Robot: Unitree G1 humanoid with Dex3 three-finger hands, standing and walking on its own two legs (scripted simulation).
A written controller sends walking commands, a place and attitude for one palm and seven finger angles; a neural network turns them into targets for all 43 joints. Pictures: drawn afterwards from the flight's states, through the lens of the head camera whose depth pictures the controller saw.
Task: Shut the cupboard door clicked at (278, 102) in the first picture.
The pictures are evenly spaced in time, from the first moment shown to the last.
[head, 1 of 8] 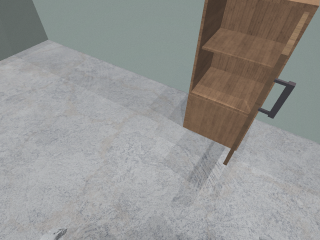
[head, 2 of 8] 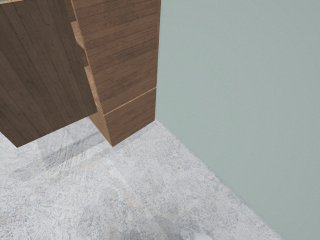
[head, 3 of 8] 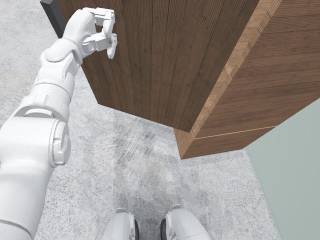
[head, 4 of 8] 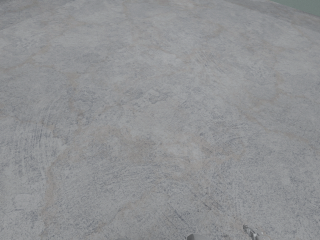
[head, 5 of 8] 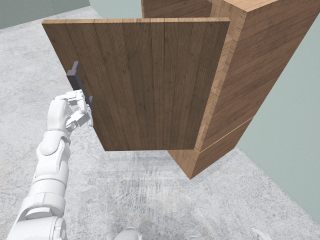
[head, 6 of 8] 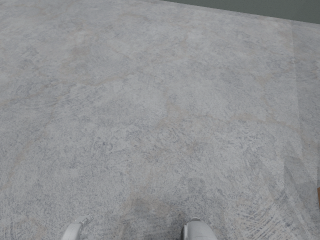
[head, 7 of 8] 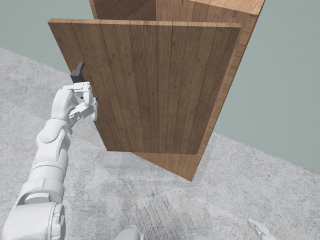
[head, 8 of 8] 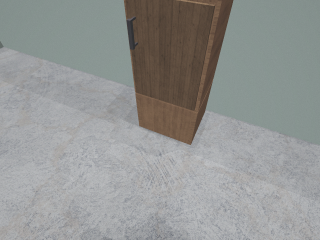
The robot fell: no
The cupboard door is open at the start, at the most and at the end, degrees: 85 85 0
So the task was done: yes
